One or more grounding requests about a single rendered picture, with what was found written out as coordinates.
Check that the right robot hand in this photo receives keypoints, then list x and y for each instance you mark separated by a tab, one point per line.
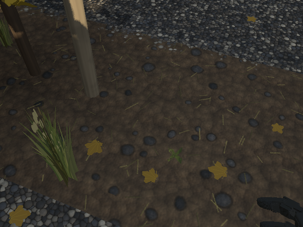
286	207

